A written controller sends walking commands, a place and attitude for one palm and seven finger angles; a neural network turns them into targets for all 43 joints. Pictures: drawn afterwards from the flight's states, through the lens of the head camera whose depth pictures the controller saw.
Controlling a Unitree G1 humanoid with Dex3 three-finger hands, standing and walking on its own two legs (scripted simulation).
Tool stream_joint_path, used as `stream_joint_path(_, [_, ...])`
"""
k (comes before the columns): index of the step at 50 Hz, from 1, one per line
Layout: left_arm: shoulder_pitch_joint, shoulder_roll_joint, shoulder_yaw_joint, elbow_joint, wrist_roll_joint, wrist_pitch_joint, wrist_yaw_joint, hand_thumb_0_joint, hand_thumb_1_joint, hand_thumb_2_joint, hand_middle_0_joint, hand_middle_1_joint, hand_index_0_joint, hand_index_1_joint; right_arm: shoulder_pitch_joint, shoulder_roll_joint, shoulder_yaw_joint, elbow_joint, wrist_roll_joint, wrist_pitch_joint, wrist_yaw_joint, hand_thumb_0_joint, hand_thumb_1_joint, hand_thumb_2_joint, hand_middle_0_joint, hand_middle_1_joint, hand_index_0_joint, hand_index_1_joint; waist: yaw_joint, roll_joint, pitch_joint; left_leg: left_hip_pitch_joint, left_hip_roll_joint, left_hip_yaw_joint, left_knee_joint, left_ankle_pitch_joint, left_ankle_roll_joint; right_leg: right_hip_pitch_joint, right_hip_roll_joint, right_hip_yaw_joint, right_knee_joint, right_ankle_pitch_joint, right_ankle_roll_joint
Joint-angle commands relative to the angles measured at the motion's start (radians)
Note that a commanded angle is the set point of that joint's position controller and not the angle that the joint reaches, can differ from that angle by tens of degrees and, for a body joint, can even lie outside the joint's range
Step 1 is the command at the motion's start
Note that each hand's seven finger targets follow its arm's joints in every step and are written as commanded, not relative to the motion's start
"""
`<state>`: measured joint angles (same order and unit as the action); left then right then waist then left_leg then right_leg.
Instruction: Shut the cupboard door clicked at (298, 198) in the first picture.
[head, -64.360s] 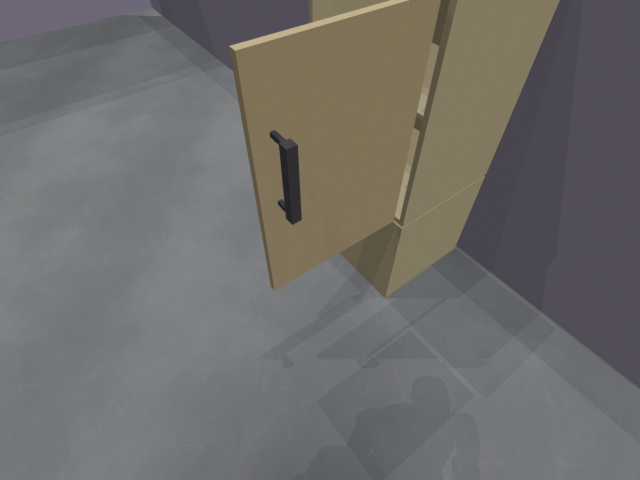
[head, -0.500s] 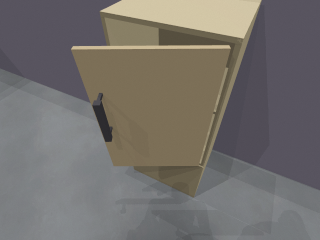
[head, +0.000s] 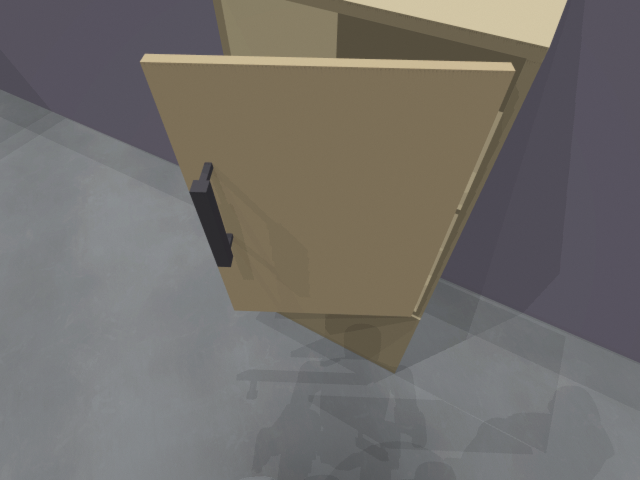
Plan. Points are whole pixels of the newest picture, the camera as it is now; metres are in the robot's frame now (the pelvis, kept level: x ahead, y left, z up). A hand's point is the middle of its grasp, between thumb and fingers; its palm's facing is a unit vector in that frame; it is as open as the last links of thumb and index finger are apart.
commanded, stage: look again from close up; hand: left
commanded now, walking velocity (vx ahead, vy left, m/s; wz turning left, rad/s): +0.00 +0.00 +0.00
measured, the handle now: (216, 218) +0.46 +0.20 +0.02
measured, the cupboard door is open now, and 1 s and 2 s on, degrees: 27 27 27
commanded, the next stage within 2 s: raise the hand and make a fist in 0.58 s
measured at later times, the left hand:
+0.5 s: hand out of the picture +0.05 +0.19 -0.17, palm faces -0.02 -0.98 -0.22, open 7.4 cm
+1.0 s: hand (199, 407) +0.20 +0.16 -0.01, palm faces +0.05 -1.00 +0.01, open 6.7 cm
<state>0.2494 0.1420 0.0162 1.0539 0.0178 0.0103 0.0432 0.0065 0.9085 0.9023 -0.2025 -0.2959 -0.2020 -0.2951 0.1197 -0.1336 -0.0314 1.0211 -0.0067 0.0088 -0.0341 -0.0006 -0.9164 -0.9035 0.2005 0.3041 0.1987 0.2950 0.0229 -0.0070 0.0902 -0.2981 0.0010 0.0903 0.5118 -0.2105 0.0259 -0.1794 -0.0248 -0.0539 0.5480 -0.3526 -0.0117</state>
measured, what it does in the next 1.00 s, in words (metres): lowers itself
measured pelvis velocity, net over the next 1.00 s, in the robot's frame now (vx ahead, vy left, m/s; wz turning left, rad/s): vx -0.02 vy -0.01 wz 0.03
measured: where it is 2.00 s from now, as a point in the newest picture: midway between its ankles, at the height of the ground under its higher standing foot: outside the picture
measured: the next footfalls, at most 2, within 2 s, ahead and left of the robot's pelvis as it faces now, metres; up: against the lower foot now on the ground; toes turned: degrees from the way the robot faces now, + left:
none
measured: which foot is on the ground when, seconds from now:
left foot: down 0.00-1.00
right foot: down 0.00-1.00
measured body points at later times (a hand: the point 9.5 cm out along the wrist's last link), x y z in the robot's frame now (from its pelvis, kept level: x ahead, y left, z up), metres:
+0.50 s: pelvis +0.01 +0.00 +0.00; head +0.03 +0.01 +0.45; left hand +0.05 +0.24 -0.15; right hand +0.01 -0.22 -0.16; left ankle +0.04 +0.11 -0.73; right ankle -0.05 -0.10 -0.73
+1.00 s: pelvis -0.02 -0.01 -0.05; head +0.02 +0.00 +0.40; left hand +0.19 +0.22 -0.01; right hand +0.20 -0.25 -0.11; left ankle +0.04 +0.11 -0.73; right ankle -0.04 -0.11 -0.73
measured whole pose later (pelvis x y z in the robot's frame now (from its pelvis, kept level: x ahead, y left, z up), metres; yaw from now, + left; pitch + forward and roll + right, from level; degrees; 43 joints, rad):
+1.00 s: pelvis -0.02 -0.01 -0.05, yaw +2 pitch +11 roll +1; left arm 0.35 0.15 0.12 0.16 -0.23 -0.53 -0.25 0.00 0.91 0.90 -0.33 -0.44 -0.33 -0.44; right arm 0.14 -0.22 -0.05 0.64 0.01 -0.28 0.02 0.01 -0.90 -0.90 0.20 0.30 0.20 0.30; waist -0.01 -0.04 -0.14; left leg -0.76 0.01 0.06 0.92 -0.35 0.01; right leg -0.64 -0.01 -0.04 0.99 -0.55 -0.03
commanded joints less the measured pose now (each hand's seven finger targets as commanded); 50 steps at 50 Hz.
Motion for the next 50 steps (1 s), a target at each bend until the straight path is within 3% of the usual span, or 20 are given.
stream_joint_path(1, [0.065,0.089,0.009,-0.031,0.003,-0.014,-0.001,0.000,0.900,0.900,-0.200,-0.300,-0.200,-0.300,0.090,-0.091,-0.021,-0.013,-0.003,-0.004,0.001,0.000,-0.900,-0.900,0.200,0.300,0.200,0.300,-0.031,-0.096,-0.086,0.137,0.099,-0.100,-0.073,0.135,0.000,-0.065,-0.127,0.126,-0.153,0.283,-0.030])
stream_joint_path(3, [0.058,0.092,0.008,-0.033,0.003,-0.016,0.000,0.000,0.900,0.900,-0.200,-0.300,-0.200,-0.300,0.093,-0.083,-0.012,0.003,-0.006,-0.006,0.004,0.000,-0.900,-0.900,0.200,0.300,0.200,0.300,-0.030,-0.066,-0.067,0.137,0.101,-0.101,-0.103,0.136,-0.004,-0.061,-0.116,0.117,-0.169,0.249,-0.024])
stream_joint_path(4, [0.147,0.125,0.008,-0.047,0.017,-0.034,0.033,0.000,0.900,0.900,-0.200,-0.300,-0.200,-0.300,0.063,-0.177,-0.023,-0.075,-0.001,-0.020,0.014,0.000,-0.900,-0.900,0.200,0.300,0.200,0.300,-0.008,-0.095,-0.088,0.127,0.118,-0.092,0.096,0.218,-0.012,-0.070,-0.119,0.182,-0.175,0.518,0.005])
stream_joint_path(5, [0.063,0.158,0.013,-0.103,0.011,-0.043,0.031,0.000,0.900,0.900,-0.200,-0.300,-0.200,-0.300,0.122,-0.118,-0.018,-0.092,-0.006,-0.014,0.024,0.000,-0.900,-0.900,0.200,0.300,0.200,0.300,-0.058,-0.089,-0.136,0.046,0.080,-0.075,0.078,-0.019,-0.011,-0.026,-0.154,0.179,-0.169,0.324,-0.033])
stream_joint_path(7, [0.022,0.169,0.014,-0.128,0.005,-0.053,0.020,0.000,0.900,0.900,-0.200,-0.300,-0.200,-0.300,0.109,-0.102,-0.004,-0.083,-0.016,-0.010,0.033,0.000,-0.900,-0.900,0.200,0.300,0.200,0.300,-0.055,0.014,-0.076,0.039,0.060,-0.054,0.044,-0.035,-0.020,-0.085,-0.154,0.170,-0.184,0.174,-0.082])
stream_joint_path(11, [0.038,0.155,0.004,-0.134,0.000,-0.041,0.011,0.000,0.900,0.900,-0.200,-0.300,-0.200,-0.300,0.129,-0.130,0.004,-0.096,-0.014,-0.020,0.029,0.000,-0.900,-0.900,0.200,0.300,0.200,0.300,-0.042,0.031,0.006,0.010,0.087,-0.112,-0.030,-0.005,0.014,-0.130,-0.068,0.105,-0.145,0.024,-0.058])
stream_joint_path(16, [0.044,0.162,-0.001,-0.127,-0.003,-0.035,0.003,0.000,0.900,0.900,-0.200,-0.300,-0.200,-0.300,0.148,-0.144,0.015,-0.084,-0.014,-0.023,0.028,0.000,-0.900,-0.900,0.200,0.300,0.200,0.300,-0.031,-0.029,0.025,0.001,0.079,-0.114,-0.063,-0.030,0.015,-0.119,-0.069,0.104,-0.168,-0.034,-0.052])
stream_joint_path(25, [0.064,0.170,-0.004,-0.089,-0.009,-0.032,0.000,0.000,0.900,0.900,-0.200,-0.300,-0.200,-0.300,0.170,-0.155,0.025,-0.024,-0.007,-0.040,0.017,0.000,-0.900,-0.900,0.200,0.300,0.200,0.300,-0.016,0.020,-0.096,0.073,0.101,-0.118,-0.070,0.144,0.022,-0.002,-0.073,0.085,-0.128,0.170,-0.035])
stream_joint_path(33, [0.070,0.171,-0.005,-0.046,-0.006,-0.031,0.001,0.000,0.900,0.900,-0.200,-0.300,-0.200,-0.300,0.160,-0.161,0.025,0.017,-0.003,-0.042,0.009,0.000,-0.900,-0.900,0.200,0.300,0.200,0.300,-0.018,0.011,-0.068,0.099,0.108,-0.116,-0.072,0.218,0.026,0.002,-0.077,0.076,-0.137,0.242,-0.027])
stream_joint_path(34, [0.149,0.135,-0.010,-0.022,0.007,-0.044,0.036,0.000,0.900,0.900,-0.200,-0.300,-0.200,-0.300,0.114,-0.163,0.020,-0.039,0.003,-0.041,0.012,0.000,-0.900,-0.900,0.200,0.300,0.200,0.300,-0.004,0.028,-0.022,0.066,0.118,-0.106,0.110,0.296,0.003,-0.057,-0.121,0.151,-0.181,0.516,-0.012])
stream_joint_path(35, [-0.685,0.786,0.462,-1.685,-0.116,-0.319,0.063,0.000,0.900,0.900,-0.200,-0.300,-0.200,-0.300,0.210,-0.364,-0.032,-0.280,0.024,-0.245,-0.063,0.000,-0.900,-0.900,0.200,0.300,0.200,0.300,-0.148,0.126,-0.405,0.452,0.068,-0.123,0.139,0.399,0.013,-0.138,-0.019,0.000,0.071,0.566,-0.016])
stream_joint_path(36, [0.078,0.240,0.035,-1.333,-0.135,-0.233,0.057,0.000,0.900,0.900,-0.218,-0.320,-0.218,-0.320,0.146,-0.234,0.049,-0.299,0.075,-0.335,-0.088,0.000,-0.900,-0.900,0.200,0.300,0.200,0.300,-0.052,0.473,-0.574,0.561,0.085,-0.175,0.055,0.529,-0.006,-0.216,0.027,-0.044,0.238,0.252,-0.004])
stream_joint_path(37, [0.087,0.217,0.083,-1.343,-0.178,-0.177,0.094,0.000,0.900,0.900,-0.237,-0.340,-0.237,-0.340,0.133,-0.215,0.026,-0.259,0.055,-0.356,-0.086,0.000,-0.900,-0.900,0.200,0.300,0.200,0.300,-0.011,0.350,-0.552,0.464,0.092,-0.179,0.002,0.650,-0.056,-0.173,0.038,-0.048,0.211,0.110,-0.013])
stream_joint_path(38, [0.296,-0.074,-0.086,-1.068,-0.169,-0.064,0.073,0.000,0.900,0.900,-0.255,-0.360,-0.255,-0.360,0.117,-0.171,0.025,-0.238,0.056,-0.362,-0.043,0.000,-0.900,-0.900,0.200,0.300,0.200,0.300,-0.060,0.239,-0.349,0.301,0.087,-0.194,-0.071,0.505,-0.042,-0.295,0.030,-0.043,0.167,0.034,0.004])
stream_joint_path(39, [0.070,-0.004,-0.066,-1.238,-0.177,-0.094,0.072,0.000,0.900,0.900,-0.273,-0.380,-0.273,-0.380,0.138,-0.226,-0.019,-0.308,0.055,-0.367,-0.019,0.000,-0.900,-0.900,0.200,0.300,0.200,0.300,-0.076,0.151,-0.211,0.151,0.087,-0.191,-0.038,0.278,-0.038,-0.281,0.019,-0.034,0.117,0.058,-0.002])
stream_joint_path(41, [0.152,0.040,0.016,-1.059,-0.166,-0.178,0.035,0.000,0.900,0.900,-0.310,-0.420,-0.310,-0.420,0.077,-0.226,-0.031,-0.367,0.039,-0.376,-0.013,0.000,-0.900,-0.900,0.200,0.300,0.200,0.300,-0.081,-0.069,-0.002,-0.102,0.024,-0.165,0.060,-0.053,-0.024,-0.383,0.019,-0.050,0.024,0.016,-0.004])
stream_joint_path(42, [0.297,0.038,0.060,-0.914,-0.170,-0.227,0.000,0.000,0.900,0.900,-0.328,-0.440,-0.328,-0.440,0.066,-0.219,-0.040,-0.386,0.044,-0.368,-0.003,0.000,-0.900,-0.900,0.200,0.300,0.200,0.300,-0.045,-0.139,0.063,-0.184,0.007,-0.152,0.093,-0.097,-0.029,-0.421,0.017,-0.044,0.013,-0.051,-0.010])
stream_joint_path(43, [0.349,0.006,0.055,-0.858,-0.190,-0.304,-0.050,0.000,0.900,0.900,-0.347,-0.460,-0.347,-0.460,0.049,-0.209,-0.037,-0.413,0.036,-0.363,0.009,0.000,-0.900,-0.900,0.200,0.300,0.200,0.300,-0.032,-0.267,0.044,-0.239,0.003,-0.151,0.162,-0.076,-0.027,-0.482,0.022,-0.045,0.061,-0.057,-0.007])
stream_joint_path(46, [0.465,0.047,0.170,-0.842,-0.247,-0.542,-0.257,0.000,0.900,0.900,-0.402,-0.520,-0.402,-0.520,0.020,-0.223,-0.069,-0.458,0.005,-0.335,0.038,0.000,-0.900,-0.900,0.200,0.300,0.200,0.300,0.047,-0.335,-0.249,-0.325,-0.006,-0.113,0.367,0.153,-0.043,-0.471,0.031,-0.040,0.339,0.363,0.001])
stream_joint_path(50, [0.349,0.178,0.268,-0.977,-0.290,-0.611,-0.399,0.000,0.900,0.900,-0.475,-0.600,-0.475,-0.600,-0.021,-0.224,-0.077,-0.583,0.019,-0.302,0.046,0.000,-0.900,-0.900,0.200,0.300,0.200,0.300,0.087,0.024,-0.432,-0.370,-0.031,-0.057,0.471,0.067,-0.032,-0.504,0.023,0.039,0.434,0.226,-0.018])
